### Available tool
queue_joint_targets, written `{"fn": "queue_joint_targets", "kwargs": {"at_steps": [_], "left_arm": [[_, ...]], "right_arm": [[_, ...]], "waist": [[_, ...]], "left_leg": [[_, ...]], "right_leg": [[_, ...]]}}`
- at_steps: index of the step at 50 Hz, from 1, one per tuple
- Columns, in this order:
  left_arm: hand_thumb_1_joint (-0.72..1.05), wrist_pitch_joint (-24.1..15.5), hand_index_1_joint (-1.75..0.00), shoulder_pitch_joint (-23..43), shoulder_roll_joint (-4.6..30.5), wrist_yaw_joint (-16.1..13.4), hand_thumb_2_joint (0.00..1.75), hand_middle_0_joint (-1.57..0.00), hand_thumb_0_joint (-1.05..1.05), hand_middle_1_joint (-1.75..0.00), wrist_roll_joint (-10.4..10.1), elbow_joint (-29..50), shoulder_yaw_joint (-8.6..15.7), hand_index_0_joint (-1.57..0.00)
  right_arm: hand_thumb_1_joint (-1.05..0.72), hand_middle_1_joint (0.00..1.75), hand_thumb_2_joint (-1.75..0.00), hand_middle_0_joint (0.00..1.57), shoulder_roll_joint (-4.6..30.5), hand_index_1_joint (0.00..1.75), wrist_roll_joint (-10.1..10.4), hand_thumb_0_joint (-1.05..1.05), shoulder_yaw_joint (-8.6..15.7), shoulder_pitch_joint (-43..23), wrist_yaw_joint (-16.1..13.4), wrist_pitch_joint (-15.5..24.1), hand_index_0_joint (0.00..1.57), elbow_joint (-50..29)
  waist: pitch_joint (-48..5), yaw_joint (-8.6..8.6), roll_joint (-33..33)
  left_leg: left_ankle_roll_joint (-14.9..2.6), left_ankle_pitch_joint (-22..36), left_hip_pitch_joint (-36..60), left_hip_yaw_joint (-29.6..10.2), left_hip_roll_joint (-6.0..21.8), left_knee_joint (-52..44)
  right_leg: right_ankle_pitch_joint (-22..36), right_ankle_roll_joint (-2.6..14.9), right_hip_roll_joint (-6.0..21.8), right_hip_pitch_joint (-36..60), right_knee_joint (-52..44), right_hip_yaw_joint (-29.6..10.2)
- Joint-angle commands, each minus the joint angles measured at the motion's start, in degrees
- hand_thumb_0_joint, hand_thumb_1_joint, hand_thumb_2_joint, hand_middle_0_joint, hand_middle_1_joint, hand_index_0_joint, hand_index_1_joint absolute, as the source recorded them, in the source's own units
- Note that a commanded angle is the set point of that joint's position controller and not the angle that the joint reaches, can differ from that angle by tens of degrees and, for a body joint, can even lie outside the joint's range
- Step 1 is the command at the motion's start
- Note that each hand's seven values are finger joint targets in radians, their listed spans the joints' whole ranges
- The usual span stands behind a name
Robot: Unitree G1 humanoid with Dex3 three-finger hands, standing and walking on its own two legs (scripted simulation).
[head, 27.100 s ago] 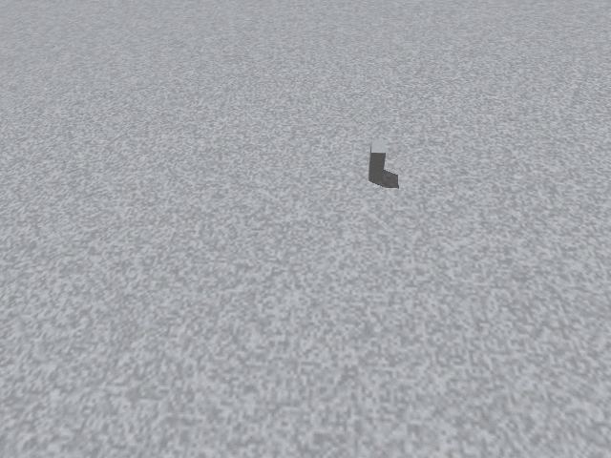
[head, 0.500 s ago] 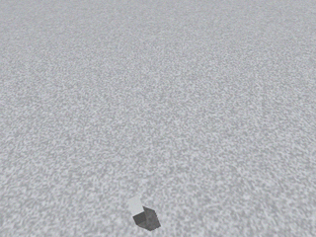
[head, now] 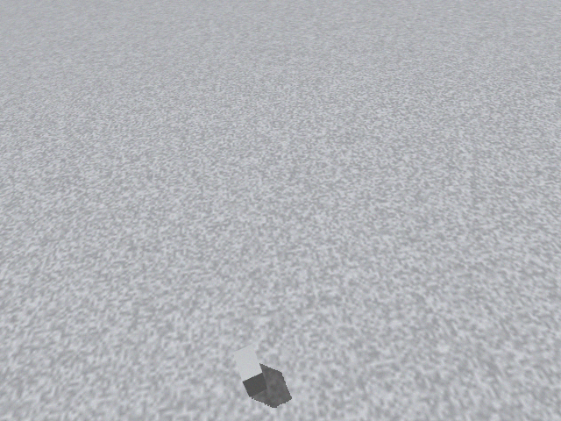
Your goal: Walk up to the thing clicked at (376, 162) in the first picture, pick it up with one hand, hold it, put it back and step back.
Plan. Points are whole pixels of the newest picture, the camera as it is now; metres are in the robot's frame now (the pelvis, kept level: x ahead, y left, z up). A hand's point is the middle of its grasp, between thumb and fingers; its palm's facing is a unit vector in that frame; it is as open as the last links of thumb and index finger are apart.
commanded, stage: stand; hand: left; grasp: from the side
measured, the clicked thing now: (250, 371) +0.40 +0.19 -0.69
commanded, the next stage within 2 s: step back in 1.34 s
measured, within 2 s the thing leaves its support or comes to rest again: neither
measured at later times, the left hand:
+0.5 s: hand out of the picture +0.09 +0.24 -0.15, palm faces -0.03 -0.94 -0.34, open 7.4 cm
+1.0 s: hand out of the picture +0.10 +0.23 -0.15, palm faces -0.03 -0.94 -0.34, open 7.4 cm
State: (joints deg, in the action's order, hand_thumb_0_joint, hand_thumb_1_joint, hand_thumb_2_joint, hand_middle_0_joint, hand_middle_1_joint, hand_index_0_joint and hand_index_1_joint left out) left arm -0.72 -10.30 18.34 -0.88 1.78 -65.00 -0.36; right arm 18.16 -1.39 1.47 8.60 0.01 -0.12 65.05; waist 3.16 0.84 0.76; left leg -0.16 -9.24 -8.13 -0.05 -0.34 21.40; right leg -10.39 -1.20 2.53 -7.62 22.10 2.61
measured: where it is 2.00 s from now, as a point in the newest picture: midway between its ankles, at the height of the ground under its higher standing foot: outside the picture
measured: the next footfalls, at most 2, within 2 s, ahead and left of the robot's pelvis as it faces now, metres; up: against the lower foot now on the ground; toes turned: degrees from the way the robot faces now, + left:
left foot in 1.64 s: +0.01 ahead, +0.13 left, +0.00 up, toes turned -2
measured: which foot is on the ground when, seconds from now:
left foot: down 0.00-1.00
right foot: down 0.00-1.00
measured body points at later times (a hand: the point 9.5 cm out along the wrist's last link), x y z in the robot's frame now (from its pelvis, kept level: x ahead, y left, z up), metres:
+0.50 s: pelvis +0.02 -0.01 +0.00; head +0.02 -0.01 +0.45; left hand +0.09 +0.29 -0.13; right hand +0.08 -0.30 -0.14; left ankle +0.03 +0.12 -0.74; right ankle +0.02 -0.13 -0.74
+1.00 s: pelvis +0.02 -0.01 +0.00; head +0.03 -0.02 +0.45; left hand +0.10 +0.28 -0.13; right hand +0.09 -0.31 -0.14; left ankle +0.03 +0.12 -0.74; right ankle +0.02 -0.13 -0.74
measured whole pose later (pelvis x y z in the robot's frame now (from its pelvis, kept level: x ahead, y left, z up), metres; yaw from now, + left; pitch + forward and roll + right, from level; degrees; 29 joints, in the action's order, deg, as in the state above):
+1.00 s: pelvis +0.02 -0.01 +0.00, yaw -1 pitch -3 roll +0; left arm -0.8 -6.5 18.5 -0.3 1.0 -66.4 0.2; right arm 19.3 -0.9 0.7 6.4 -0.2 0.5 66.6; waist 2.9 0.2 0.8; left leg 1.2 -9.0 -4.7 0.6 1.2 16.7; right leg -10.2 0.0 0.9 -5.1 18.3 2.0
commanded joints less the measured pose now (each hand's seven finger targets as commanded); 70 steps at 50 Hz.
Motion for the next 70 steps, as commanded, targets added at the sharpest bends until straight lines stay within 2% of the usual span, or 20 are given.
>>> {"fn": "queue_joint_targets", "kwargs": {"at_steps": [1, 4, 5, 8, 10, 12, 13, 14, 18, 26, 29, 35, 38, 47, 66, 67, 68, 70], "left_arm": [[0.9, -1.37, -0.3, 3.37, 12.02, -0.76, 0.9, -0.2, 0.0, -0.3, -0.44, 3.01, 2.17, -0.2], [0.9, -1.19, -0.3, 3.45, 12.11, -0.67, 0.9, -0.2, 0.0, -0.3, -0.42, 2.56, 2.2, -0.2], [0.9, -1.25, -0.3, 3.74, 12.05, -0.58, 0.9, -0.2, 0.0, -0.3, -0.6, 2.61, 2.24, -0.2], [0.9, -1.16, -0.3, 3.14, 11.63, -0.6, 0.9, -0.2, 0.0, -0.3, -0.55, 1.84, 2.09, -0.2], [0.9, -1.35, -0.3, 3.69, 11.69, -0.6, 0.9, -0.2, 0.0, -0.3, -0.6, 1.85, 2.09, -0.2], [0.9, -1.27, -0.3, 3.94, 11.75, -0.47, 0.9, -0.2, 0.0, -0.3, -0.71, 1.67, 2.1, -0.2], [0.9, -1.28, -0.3, 4.11, 11.69, -0.51, 0.9, -0.2, 0.0, -0.3, -0.66, 1.67, 2.12, -0.2], [0.9, -1.19, -0.3, 4.27, 11.59, -0.52, 0.9, -0.2, 0.0, -0.3, -0.67, 1.41, 2.06, -0.2], [0.9, -1.07, -0.3, 4.82, 11.61, -0.37, 0.9, -0.2, 0.0, -0.3, -0.76, 1.41, 2.09, -0.2], [0.9, -1.33, -0.3, 5.54, 11.52, -0.36, 0.9, -0.2, 0.0, -0.3, -0.88, 1.6, 2.25, -0.2], [0.9, -1.21, -0.3, 6.18, 11.79, -0.35, 0.9, -0.2, 0.0, -0.3, -0.92, 1.61, 2.4, -0.2], [0.9, -1.15, -0.3, 6.67, 12.32, -0.32, 0.9, -0.2, 0.0, -0.3, -0.98, 1.62, 2.7, -0.2], [0.9, -1.17, -0.3, 6.55, 12.06, -0.25, 0.9, -0.2, 0.0, -0.3, -1.01, 1.52, 2.61, -0.2], [0.9, -1.32, -0.3, 6.54, 12.67, -0.24, 0.9, -0.2, 0.0, -0.3, -1.01, 2.08, 2.84, -0.2], [0.9, -1.31, -0.3, 6.03, 13.12, -0.12, 0.9, -0.2, 0.0, -0.3, -1.17, 2.37, 2.85, -0.2], [0.9, -0.67, -0.3, 6.04, 17.61, -0.17, 0.9, -0.2, 0.0, -0.3, -2.03, 3.86, 5.9, -0.2], [0.9, -0.41, -0.3, 5.12, 17.54, -0.4, 0.9, -0.2, 0.0, -0.3, -2.25, 4.44, 6.21, -0.2], [0.9, -0.18, -0.3, 4.73, 18.06, -0.5, 0.9, -0.2, 0.0, -0.3, -2.22, 6.27, 6.71, -0.2]], "right_arm": [[-0.9, 0.3, -0.9, 0.2, 10.51, 0.3, 0.11, 0.0, 1.58, -2.54, -0.48, 0.93, 0.2, -2.91], [-0.9, 0.3, -0.9, 0.2, 11.19, 0.3, 0.12, 0.0, 1.58, -2.54, -0.51, 0.89, 0.2, -2.64], [-0.9, 0.3, -0.9, 0.2, 10.88, 0.3, 0.14, 0.0, 1.31, -2.27, -0.54, 0.94, 0.2, -2.56], [-0.9, 0.3, -0.9, 0.2, 11.03, 0.3, 0.25, 0.0, 1.2, -3.14, -0.65, 1.08, 0.2, -2.48], [-0.9, 0.3, -0.9, 0.2, 11.08, 0.3, 0.39, 0.0, 1.11, -2.87, -0.71, 1.34, 0.2, -2.4], [-0.9, 0.3, -0.9, 0.2, 11.41, 0.3, 0.41, 0.0, 0.89, -2.84, -0.81, 1.43, 0.2, -1.97], [-0.9, 0.3, -0.9, 0.2, 11.6, 0.3, 0.42, 0.0, 0.96, -3.35, -0.86, 1.48, 0.2, -2.12], [-0.9, 0.3, -0.9, 0.2, 11.62, 0.3, 0.52, 0.0, 0.91, -3.4, -0.84, 1.4, 0.2, -2.02], [-0.9, 0.3, -0.9, 0.2, 11.89, 0.3, 0.46, 0.0, 0.92, -3.39, -0.9, 1.32, 0.2, -1.78], [-0.9, 0.3, -0.9, 0.2, 12.11, 0.3, 0.57, 0.0, 0.84, -4.09, -0.96, 1.68, 0.2, -1.81], [-0.9, 0.3, -0.9, 0.2, 12.21, 0.3, 0.47, 0.0, 0.82, -4.18, -1.04, 1.61, 0.2, -1.67], [-0.9, 0.3, -0.9, 0.2, 12.25, 0.3, 0.47, 0.0, 0.96, -4.62, -1.06, 1.57, 0.2, -1.73], [-0.9, 0.3, -0.9, 0.2, 12.11, 0.3, 0.5, 0.0, 0.86, -4.77, -0.86, 1.52, 0.2, -1.62], [-0.9, 0.3, -0.9, 0.2, 12.44, 0.3, 0.56, 0.0, 0.96, -5.05, -0.8, 1.57, 0.2, -1.95], [-0.9, 0.3, -0.9, 0.2, 12.44, 0.3, 0.55, 0.0, 0.65, -4.12, -0.68, 1.47, 0.2, -2.11], [-0.9, 0.3, -0.9, 0.2, 16.37, 0.3, 1.02, 0.0, 2.06, -6.21, -0.37, 0.59, 0.2, -3.67], [-0.9, 0.3, -0.9, 0.2, 14.9, 0.3, 1.49, 0.0, 1.94, -5.29, -0.45, 0.17, 0.2, -4.46], [-0.9, 0.3, -0.9, 0.2, 13.86, 0.3, 1.92, 0.0, 2.02, -3.79, -0.42, -0.24, 0.2, -5.65]], "waist": [[-0.87, -0.66, -1.87], [-0.3, -0.6, -1.01], [-0.95, -0.64, -0.14], [-1.13, -0.21, -0.33], [-2.83, -0.41, -0.8], [-2.12, -0.45, 0.32], [-2.86, -0.43, 0.17], [-1.51, -0.45, -1.01], [-1.65, -0.53, -0.87], [-4.25, -0.56, -1.61], [-3.63, -0.72, -1.08], [-3.7, -0.84, -1.45], [-1.44, -0.68, -1.4], [-4.34, -0.77, -0.69], [-2.62, -0.96, -1.49], [2.9, -0.79, -2.05], [1.17, -1.07, -3.01], [-1.86, -1.13, -4.41]], "left_leg": [[-1.31, -1.91, -0.33, -5.62, 5.61, -4.46], [-1.21, -4.39, -1.84, -5.73, 5.54, -5.21], [-1.25, -3.63, -2.07, -5.68, 5.83, -5.52], [-1.33, -2.25, -1.79, -5.98, 6.16, -5.92], [-1.26, 2.64, -0.13, -5.52, 6.44, -5.43], [-1.17, 1.29, -0.09, -5.62, 6.55, -5.96], [-1.21, 2.94, 0.53, -5.58, 6.7, -5.74], [-1.07, 2.94, -0.24, -5.62, 6.74, -6.1], [-0.93, 2.67, 0.13, -5.33, 6.77, -6.48], [-0.78, 9.42, 2.96, -4.8, 7.41, -5.86], [-0.6, 7.36, 2.89, -4.61, 7.37, -6.45], [-0.5, 7.12, 3.48, -4.34, 7.62, -6.62], [-0.18, 4.24, 1.48, -4.5, 7.38, -7.56], [-0.52, 5.96, 3.45, -4.23, 7.77, -6.76], [-0.21, 4.82, 2.55, -4.22, 7.83, -7.12], [-1.87, 12.36, -2.02, -4.41, 6.38, 0.73], [-1.84, 12.87, -2.8, -2.93, 5.35, 4.14], [-1.3, 8.75, -2.85, -0.78, 2.31, 10.67]], "right_leg": [[-6.96, 1.8, 5.38, -2.62, -7.74, -7.26], [-8.02, 1.75, 5.15, -2.19, -7.58, -7.16], [-5.52, 1.82, 5.2, -1.12, -6.97, -7.1], [-3.57, 1.88, 4.93, -0.36, -6.48, -6.35], [0.79, 1.99, 5.36, 1.11, -6.23, -6.57], [0.99, 1.87, 5.1, 0.73, -6.06, -6.36], [2.67, 1.91, 5.26, 1.17, -5.89, -6.31], [1.53, 1.77, 5.11, 0.8, -6.14, -6.11], [0.95, 1.75, 5.0, 0.76, -6.67, -6.13], [9.44, 1.43, 5.37, 2.75, -6.08, -5.76], [7.89, 1.51, 5.4, 2.24, -6.53, -6.08], [7.56, 1.62, 5.44, 2.24, -6.69, -6.28], [3.98, 1.65, 5.12, 1.55, -7.52, -6.28], [7.41, 1.92, 5.52, 2.65, -7.19, -6.62], [5.98, 2.01, 5.16, 1.8, -7.97, -6.81], [17.37, 2.83, 4.94, -2.1, -3.5, -8.09], [21.12, 4.04, 5.73, -1.33, -2.63, -8.16], [24.8, 7.69, 9.28, -0.85, -2.79, -11.22]]}}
